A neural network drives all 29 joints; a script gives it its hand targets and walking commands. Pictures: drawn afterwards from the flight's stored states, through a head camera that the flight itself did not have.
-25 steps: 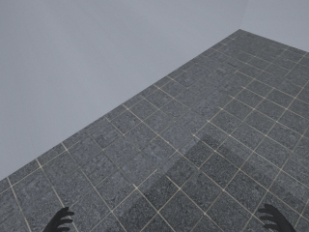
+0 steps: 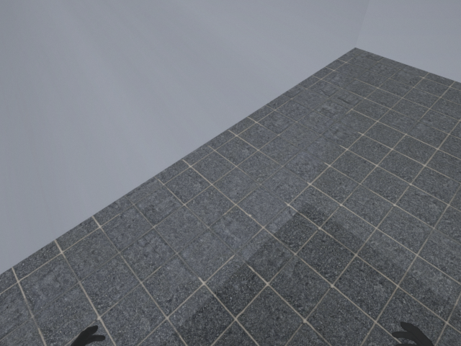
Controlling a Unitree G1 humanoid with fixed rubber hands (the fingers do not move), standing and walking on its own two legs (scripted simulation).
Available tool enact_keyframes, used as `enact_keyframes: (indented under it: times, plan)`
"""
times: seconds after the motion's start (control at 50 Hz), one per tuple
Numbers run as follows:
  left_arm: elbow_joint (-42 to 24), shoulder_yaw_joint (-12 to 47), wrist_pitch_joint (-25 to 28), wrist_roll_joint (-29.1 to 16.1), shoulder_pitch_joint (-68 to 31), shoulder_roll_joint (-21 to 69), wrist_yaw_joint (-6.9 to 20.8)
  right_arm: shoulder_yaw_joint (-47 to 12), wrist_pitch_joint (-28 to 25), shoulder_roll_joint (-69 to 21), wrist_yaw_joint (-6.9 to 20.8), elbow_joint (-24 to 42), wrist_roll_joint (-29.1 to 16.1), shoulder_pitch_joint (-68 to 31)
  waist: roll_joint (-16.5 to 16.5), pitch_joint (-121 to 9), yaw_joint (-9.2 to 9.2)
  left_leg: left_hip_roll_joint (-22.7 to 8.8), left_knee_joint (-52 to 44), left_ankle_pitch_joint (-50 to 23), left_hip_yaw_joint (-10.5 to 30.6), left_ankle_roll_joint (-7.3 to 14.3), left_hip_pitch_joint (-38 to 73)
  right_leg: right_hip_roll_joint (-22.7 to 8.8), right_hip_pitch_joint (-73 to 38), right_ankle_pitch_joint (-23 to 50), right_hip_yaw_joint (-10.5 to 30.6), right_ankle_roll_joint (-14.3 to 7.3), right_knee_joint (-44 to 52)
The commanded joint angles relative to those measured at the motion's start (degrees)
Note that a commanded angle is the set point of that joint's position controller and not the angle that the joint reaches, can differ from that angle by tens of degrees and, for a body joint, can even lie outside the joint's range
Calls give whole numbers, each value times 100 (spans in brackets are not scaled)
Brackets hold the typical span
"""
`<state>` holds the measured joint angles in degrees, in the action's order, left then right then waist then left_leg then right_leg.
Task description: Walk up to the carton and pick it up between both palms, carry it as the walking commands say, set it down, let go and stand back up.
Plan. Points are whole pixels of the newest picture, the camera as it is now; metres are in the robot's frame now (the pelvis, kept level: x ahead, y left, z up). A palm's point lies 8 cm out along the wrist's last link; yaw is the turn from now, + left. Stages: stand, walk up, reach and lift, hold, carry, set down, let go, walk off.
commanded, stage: stand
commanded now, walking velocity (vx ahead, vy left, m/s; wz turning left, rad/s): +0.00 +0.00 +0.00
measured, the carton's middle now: out of the picture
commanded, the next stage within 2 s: walk up in 0.60 s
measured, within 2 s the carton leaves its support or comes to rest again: neither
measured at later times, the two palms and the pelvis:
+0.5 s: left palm out of the picture +0.10 +0.31 -0.10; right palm out of the picture +0.10 -0.31 -0.10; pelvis +0.00 +0.00 +0.00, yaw +0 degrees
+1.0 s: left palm (90, 321) +0.18 +0.28 -0.07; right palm out of the picture +0.10 -0.39 -0.07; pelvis +0.00 -0.03 -0.01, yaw -10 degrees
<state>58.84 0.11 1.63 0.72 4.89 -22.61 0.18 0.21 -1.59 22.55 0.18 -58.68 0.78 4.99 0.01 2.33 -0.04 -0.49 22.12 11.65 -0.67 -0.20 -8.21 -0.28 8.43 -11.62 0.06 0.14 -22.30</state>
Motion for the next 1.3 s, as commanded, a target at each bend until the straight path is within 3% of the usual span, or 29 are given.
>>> enact_keyframes:
  times: [0.0, 0.76, 0.78, 0.8, 0.82, 0.84, 0.86, 0.88, 0.9, 0.96, 1.02, 1.04, 1.06, 1.08, 1.1, 1.12, 1.14, 1.16, 1.18, 1.22, 1.28]
  plan:
    - [-208, -179, 52, -4, -260, -983, -27, 181, -53, 976, -25, 211, -2, -260, -1, -312, 0, -644, -437, -456, 568, 191, 27, -649, -10, 512, 569, -208, 431]
    - [-65, -197, 3, -16, -218, -1010, -53, 193, -2, 1011, -51, 57, -9, -204, -5, -342, 6, -693, -552, -798, 554, 172, 195, -700, -185, 840, 537, -184, 560]
    - [-985, -432, -219, 298, -457, -1507, 278, 563, 27, 1621, -43, 390, -73, -132, 242, -383, 132, -688, 186, -646, 481, 625, 578, -357, 1175, 1467, 709, -331, -180]
    - [-1257, -444, -274, 261, -688, -1336, 367, 596, 45, 1735, -78, 502, -57, 240, -321, -694, 298, -1299, -117, -599, 1001, 954, 673, -195, 1532, 1278, 399, -250, -959]
    - [-1504, -437, -337, 267, -756, -1084, 438, 646, 50, 1865, -80, 667, 6, 236, -1022, -623, 364, -2300, -761, -948, 1596, 1470, 615, 65, 2206, -621, 6, -21, -2041]
    - [-1622, -507, -414, 322, -672, -1091, 486, 663, 29, 1902, -77, 868, 35, 72, -790, -656, 277, -2756, -860, -1088, 1644, 1761, 398, -273, 2485, -1163, 326, 97, -3015]
    - [-1726, -541, -437, 283, -437, -1136, 548, 643, -6, 1848, -123, 1078, 23, -161, -633, -620, 82, -2748, -743, -1132, 1332, 1676, 212, -530, 2505, -1191, 701, 100, -3330]
    - [-1772, -557, -440, 233, -242, -1158, 613, 633, -39, 1768, -140, 1166, 49, -258, -543, -514, -63, -2536, -663, -1033, 892, 1440, 147, -707, 2503, -1091, 808, 102, -3138]
    - [-1778, -600, -436, 217, -130, -1204, 684, 664, -74, 1745, -135, 1241, 57, -188, -555, -438, -91, -2318, -614, -1028, 531, 1259, 156, -734, 2413, -900, 686, 103, -2931]
    - [-1891, -676, -431, 245, -178, -1271, 828, 760, -116, 1862, -61, 1431, 64, 112, -717, -529, 31, -2161, -277, -1330, -62, 1150, 105, -620, 2138, -683, 130, 155, -2402]
    - [-2009, -760, -383, 248, -168, -1331, 883, 812, -99, 1978, 5, 1556, 68, 310, -908, -593, 17, -2014, 103, -900, -430, 968, -209, -403, 1613, -538, -307, 76, -1572]
    - [-1999, -793, -356, 261, -34, -1361, 877, 800, -80, 1979, 23, 1584, 58, 320, -894, -633, -85, -1884, 364, -675, -584, 865, -362, -288, 1321, -321, -449, 27, -1185]
    - [-1923, -837, -313, 289, 279, -1425, 852, 762, -49, 1943, 49, 1618, 32, 276, -687, -710, -323, -1628, 839, -237, -803, 717, -738, -129, 726, 121, -607, -57, -601]
    - [-1754, -888, -241, 301, 613, -1733, 798, 740, -39, 1648, 65, 1569, 49, 261, 248, -811, -492, -1054, 1803, 261, -991, 362, -1390, -408, -180, 469, 123, -381, -34]
    - [-1966, -1004, -233, 399, 686, -2576, 747, 622, -34, 1275, 25, 1801, -33, -12, 1989, -607, -689, 65, 2764, 2130, -1115, -32, -3041, -1673, -473, 1121, 2588, -1195, 904]
    - [-1934, -1006, -303, 326, 705, -2440, 711, 594, 19, 1356, -66, 1685, -123, -139, 1418, -842, -598, -160, 3323, 2256, -260, -107, -3035, -1605, -782, 1476, 2598, -1567, 700]
    - [-1992, -938, -334, 266, 513, -2152, 674, 627, -5, 1446, -76, 1552, -147, 42, 1013, -940, -403, -251, 3321, 2019, 12, -124, -3024, -1396, -924, 1579, 2231, -1614, 439]
    - [-2051, -906, -351, 234, 253, -1956, 660, 652, -48, 1527, -85, 1431, -161, 247, 819, -897, -250, -318, 3138, 1685, 105, -120, -2875, -1197, -887, 1530, 1917, -1508, 360]
    - [-2236, -936, -328, 251, 151, -1920, 646, 616, -77, 1668, -106, 1339, -163, 338, 1011, -928, -185, -230, 3129, 1487, 117, -87, -2903, -1056, -721, 1709, 1785, -1383, 225]
    - [-2413, -868, -321, 249, -38, -1737, 665, 577, -87, 1557, -91, 1230, -158, 625, 955, -1140, -47, -62, 2958, 1250, 58, -35, -2433, -941, -456, 2143, 1592, -1355, 234]
    - [-2610, -793, -346, 264, -178, -1704, 703, 552, -86, 1492, -128, 1173, -164, 803, 930, -1088, -9, 39, 2339, 959, 11, 24, -1844, -968, 155, 1478, 1804, -1384, 435]
